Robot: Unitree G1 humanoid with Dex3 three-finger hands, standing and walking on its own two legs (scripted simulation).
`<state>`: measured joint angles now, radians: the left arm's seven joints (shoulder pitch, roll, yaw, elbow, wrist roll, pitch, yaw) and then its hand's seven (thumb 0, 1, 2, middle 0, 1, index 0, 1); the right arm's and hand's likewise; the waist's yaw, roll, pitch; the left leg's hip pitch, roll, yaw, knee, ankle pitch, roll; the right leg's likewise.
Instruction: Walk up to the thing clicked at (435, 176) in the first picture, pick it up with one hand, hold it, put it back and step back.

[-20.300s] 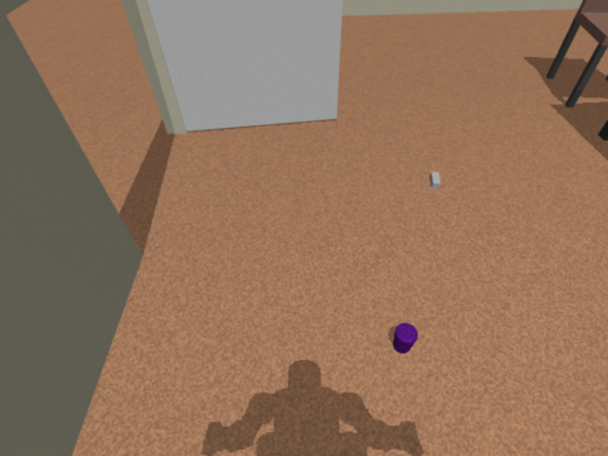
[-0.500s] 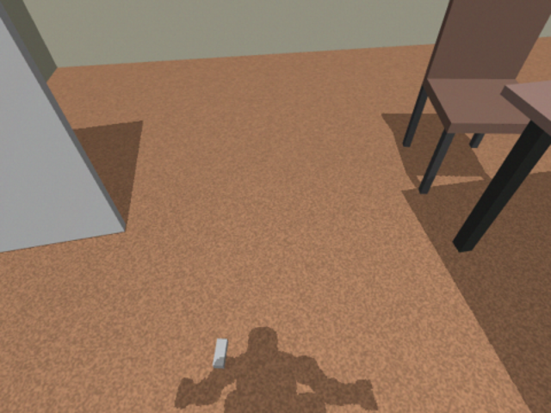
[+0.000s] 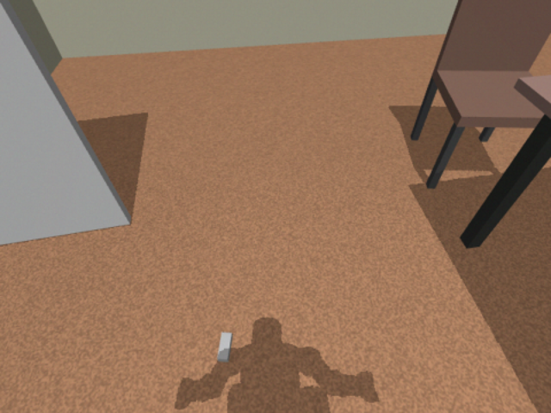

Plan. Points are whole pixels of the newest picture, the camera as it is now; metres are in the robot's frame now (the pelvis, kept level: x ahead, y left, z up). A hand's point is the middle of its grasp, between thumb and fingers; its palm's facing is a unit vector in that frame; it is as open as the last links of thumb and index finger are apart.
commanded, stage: walk up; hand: left
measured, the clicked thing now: (225, 346) +0.46 +0.23 -0.76
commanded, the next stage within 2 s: stand in 1.96 s
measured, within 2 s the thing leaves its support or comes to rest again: neither
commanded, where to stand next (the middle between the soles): +0.05 +0.00 m, yaw +0 degrees
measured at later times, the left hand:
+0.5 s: hand out of the picture -0.03 +0.28 -0.16, palm faces +0.06 -0.90 -0.44, open 7.4 cm
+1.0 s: hand out of the picture +0.05 +0.26 -0.16, palm faces +0.04 -0.94 -0.35, open 7.4 cm
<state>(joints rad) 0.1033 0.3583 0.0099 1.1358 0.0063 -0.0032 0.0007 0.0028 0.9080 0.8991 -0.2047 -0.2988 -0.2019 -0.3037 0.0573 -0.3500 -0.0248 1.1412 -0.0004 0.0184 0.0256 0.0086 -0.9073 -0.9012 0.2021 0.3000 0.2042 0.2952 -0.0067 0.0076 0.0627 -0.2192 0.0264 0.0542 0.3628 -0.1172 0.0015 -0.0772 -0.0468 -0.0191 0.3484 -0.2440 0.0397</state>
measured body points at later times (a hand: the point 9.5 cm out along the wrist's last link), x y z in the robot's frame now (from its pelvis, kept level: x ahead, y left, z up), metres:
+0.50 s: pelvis -0.08 +0.00 -0.02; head -0.04 -0.01 +0.42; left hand -0.04 +0.33 -0.13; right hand +0.02 -0.31 -0.16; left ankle -0.12 +0.13 -0.75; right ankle -0.05 -0.14 -0.74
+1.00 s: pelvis -0.05 +0.01 -0.02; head -0.02 +0.01 +0.43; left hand +0.05 +0.31 -0.14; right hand +0.06 -0.30 -0.14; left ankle -0.07 +0.13 -0.75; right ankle +0.01 -0.12 -0.74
